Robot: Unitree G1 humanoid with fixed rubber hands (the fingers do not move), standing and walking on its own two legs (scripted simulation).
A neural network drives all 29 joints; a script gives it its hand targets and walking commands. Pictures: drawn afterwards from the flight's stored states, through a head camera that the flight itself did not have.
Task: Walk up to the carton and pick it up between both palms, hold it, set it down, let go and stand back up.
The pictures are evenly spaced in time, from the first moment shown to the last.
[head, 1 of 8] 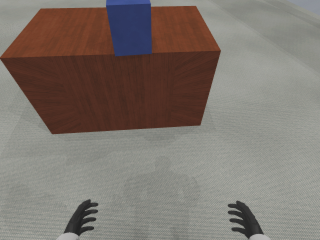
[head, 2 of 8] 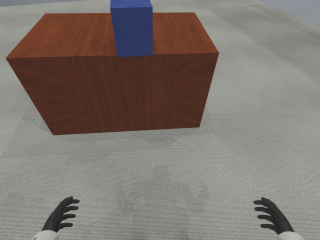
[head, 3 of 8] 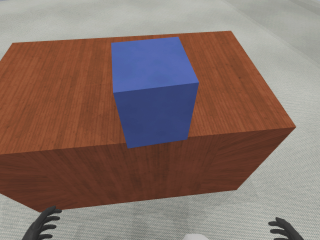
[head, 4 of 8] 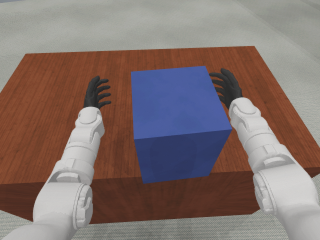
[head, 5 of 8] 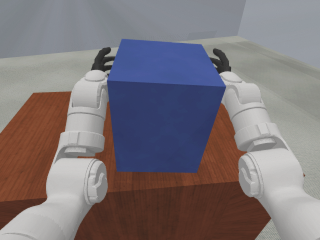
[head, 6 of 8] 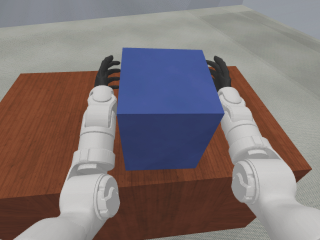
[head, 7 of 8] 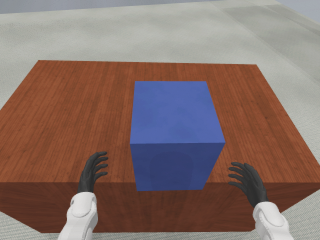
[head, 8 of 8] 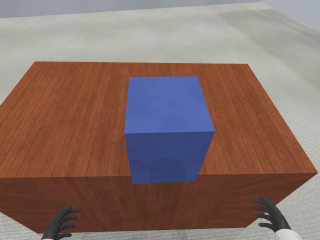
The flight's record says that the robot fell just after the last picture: no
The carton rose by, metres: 0.22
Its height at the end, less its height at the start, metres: +0.00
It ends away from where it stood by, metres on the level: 0.02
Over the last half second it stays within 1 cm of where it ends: yes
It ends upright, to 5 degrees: yes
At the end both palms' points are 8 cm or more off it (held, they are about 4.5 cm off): yes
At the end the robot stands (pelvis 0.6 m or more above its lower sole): yes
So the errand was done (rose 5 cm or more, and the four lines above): yes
